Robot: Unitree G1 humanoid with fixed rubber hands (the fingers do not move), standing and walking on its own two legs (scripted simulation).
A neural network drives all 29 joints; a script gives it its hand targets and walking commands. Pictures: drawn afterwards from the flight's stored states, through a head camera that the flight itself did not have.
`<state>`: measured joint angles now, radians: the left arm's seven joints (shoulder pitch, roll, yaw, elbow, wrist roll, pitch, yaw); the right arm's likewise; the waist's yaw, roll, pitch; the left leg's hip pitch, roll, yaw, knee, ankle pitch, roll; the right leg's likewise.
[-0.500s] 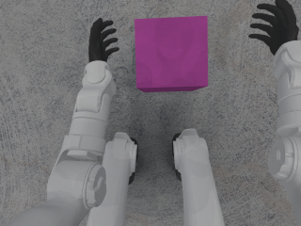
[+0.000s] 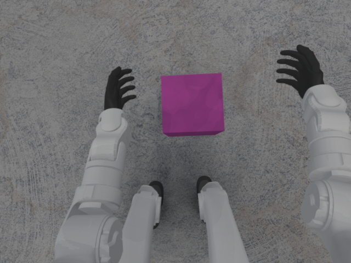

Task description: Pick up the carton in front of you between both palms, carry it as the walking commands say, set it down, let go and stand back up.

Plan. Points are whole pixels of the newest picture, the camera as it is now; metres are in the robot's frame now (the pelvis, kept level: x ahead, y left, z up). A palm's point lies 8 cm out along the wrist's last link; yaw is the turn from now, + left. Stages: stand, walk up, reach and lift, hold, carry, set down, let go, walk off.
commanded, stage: let go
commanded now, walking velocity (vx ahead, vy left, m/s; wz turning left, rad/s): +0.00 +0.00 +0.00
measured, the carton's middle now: (191, 109) +0.50 -0.05 -0.52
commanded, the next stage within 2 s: stand in 1.18 s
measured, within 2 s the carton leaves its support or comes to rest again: neither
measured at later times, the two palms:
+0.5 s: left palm (26, 167) +0.32 +0.22 +0.01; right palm (333, 156) +0.32 -0.23 +0.01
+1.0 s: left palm out of the picture +0.26 +0.26 +0.06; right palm (346, 230) +0.24 -0.20 +0.06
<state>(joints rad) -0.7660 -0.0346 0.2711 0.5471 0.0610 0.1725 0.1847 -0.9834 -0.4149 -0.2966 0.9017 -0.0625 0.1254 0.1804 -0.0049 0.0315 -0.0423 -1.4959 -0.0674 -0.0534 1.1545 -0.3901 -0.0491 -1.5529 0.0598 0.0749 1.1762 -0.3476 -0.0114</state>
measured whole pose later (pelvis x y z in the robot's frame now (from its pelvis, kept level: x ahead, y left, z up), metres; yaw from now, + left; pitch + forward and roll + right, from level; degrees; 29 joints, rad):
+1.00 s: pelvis +0.09 +0.03 +0.13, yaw -2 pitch -1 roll -1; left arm 0.21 0.22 0.03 0.42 0.00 0.12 -0.06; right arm 0.22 -0.21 -0.04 0.42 -0.01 0.12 0.07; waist 0.00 0.00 0.08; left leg -0.12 -0.04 -0.06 0.44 -0.29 0.03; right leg -0.15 0.02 0.07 0.42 -0.25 0.02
